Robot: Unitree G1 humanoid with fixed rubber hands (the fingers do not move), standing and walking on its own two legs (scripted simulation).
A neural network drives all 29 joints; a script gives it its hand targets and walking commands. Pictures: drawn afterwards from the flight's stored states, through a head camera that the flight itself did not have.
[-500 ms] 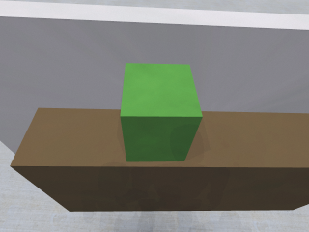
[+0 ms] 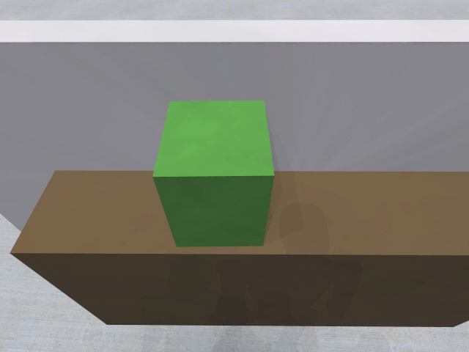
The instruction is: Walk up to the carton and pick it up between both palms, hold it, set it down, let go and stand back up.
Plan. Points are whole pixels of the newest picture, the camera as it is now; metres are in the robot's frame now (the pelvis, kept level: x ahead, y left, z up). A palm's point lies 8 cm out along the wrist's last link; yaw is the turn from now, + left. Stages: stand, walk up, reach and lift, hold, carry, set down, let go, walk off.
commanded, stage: walk up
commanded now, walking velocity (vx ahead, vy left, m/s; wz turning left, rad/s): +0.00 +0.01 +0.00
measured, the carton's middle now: (218, 176) +0.48 +0.06 -0.01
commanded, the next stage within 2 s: stand in 0.80 s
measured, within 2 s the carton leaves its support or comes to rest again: neither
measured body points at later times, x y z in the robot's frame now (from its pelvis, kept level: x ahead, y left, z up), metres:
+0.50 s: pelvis +0.03 +0.09 +0.00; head +0.07 +0.11 +0.44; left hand -0.02 +0.33 -0.17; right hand +0.09 -0.14 -0.15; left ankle +0.03 +0.22 -0.75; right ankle -0.03 -0.07 -0.72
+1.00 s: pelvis +0.04 +0.09 +0.00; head +0.06 +0.09 +0.45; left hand +0.03 +0.31 -0.16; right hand +0.02 -0.13 -0.16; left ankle +0.03 +0.22 -0.75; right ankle +0.02 -0.03 -0.75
